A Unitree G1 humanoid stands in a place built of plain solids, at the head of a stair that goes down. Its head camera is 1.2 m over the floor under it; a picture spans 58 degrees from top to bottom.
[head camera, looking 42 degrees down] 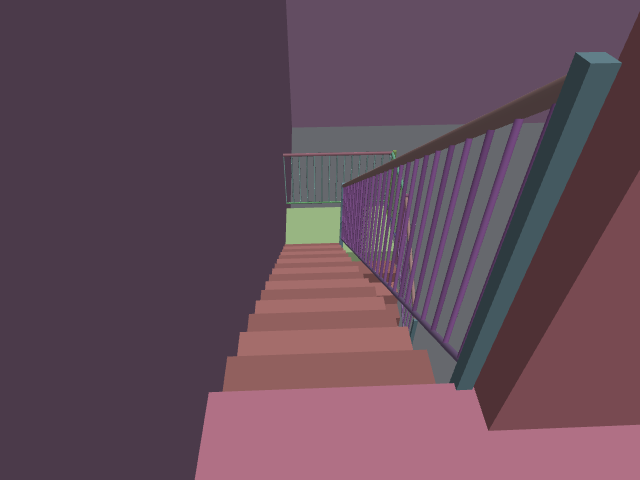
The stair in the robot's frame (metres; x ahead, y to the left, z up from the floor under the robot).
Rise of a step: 0.18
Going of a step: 0.24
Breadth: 0.74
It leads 2 degrees to the left of straight ahead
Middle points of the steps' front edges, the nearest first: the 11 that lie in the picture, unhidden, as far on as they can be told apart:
0.67 -0.04 0.00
0.91 -0.03 -0.18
1.16 -0.02 -0.37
1.40 -0.01 -0.55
1.64 0.00 -0.73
1.88 0.01 -0.92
2.13 0.02 -1.10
2.37 0.03 -1.28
2.61 0.04 -1.46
2.86 0.05 -1.65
3.10 0.06 -1.83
